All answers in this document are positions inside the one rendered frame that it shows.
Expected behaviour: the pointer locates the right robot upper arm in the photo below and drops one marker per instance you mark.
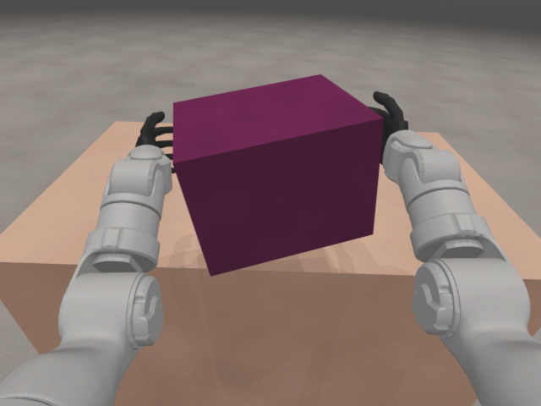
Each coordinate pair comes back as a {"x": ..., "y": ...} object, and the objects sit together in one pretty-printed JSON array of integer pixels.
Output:
[{"x": 478, "y": 308}]

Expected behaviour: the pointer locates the carton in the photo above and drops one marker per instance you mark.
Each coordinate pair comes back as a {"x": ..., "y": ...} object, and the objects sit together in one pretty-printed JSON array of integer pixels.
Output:
[{"x": 276, "y": 170}]

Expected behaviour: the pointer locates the robot left forearm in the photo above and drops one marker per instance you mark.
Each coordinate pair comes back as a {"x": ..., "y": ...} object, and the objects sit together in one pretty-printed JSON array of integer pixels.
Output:
[{"x": 125, "y": 239}]

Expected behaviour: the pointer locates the left robot hand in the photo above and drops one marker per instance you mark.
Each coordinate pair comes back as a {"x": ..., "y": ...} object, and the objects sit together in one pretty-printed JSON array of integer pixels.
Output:
[{"x": 148, "y": 133}]

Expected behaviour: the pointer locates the right robot hand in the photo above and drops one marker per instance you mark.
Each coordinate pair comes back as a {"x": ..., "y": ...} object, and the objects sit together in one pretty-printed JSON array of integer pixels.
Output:
[{"x": 393, "y": 118}]

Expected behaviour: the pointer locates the pedestal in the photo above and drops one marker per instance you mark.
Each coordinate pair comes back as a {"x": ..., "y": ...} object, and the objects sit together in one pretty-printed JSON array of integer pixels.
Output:
[{"x": 327, "y": 327}]

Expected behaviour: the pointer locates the left robot upper arm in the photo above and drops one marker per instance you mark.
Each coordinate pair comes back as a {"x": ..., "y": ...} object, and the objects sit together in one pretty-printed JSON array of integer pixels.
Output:
[{"x": 107, "y": 318}]

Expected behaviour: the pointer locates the robot right forearm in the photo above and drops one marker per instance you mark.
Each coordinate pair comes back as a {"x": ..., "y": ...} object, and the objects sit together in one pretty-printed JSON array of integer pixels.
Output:
[{"x": 444, "y": 221}]

